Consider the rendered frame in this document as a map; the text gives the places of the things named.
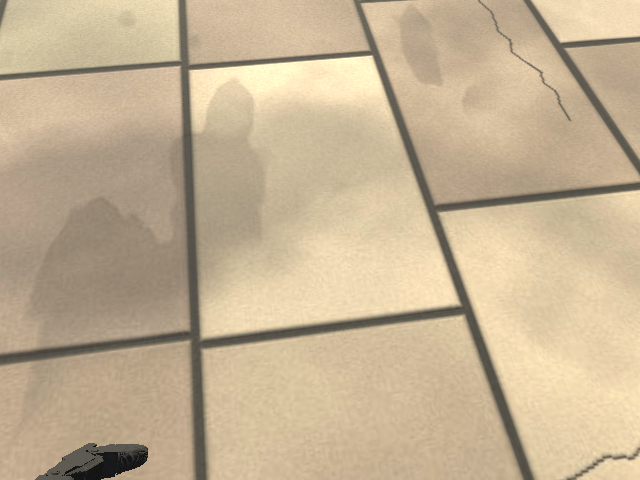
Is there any left robot hand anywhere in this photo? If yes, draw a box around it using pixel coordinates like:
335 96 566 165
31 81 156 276
35 443 148 480

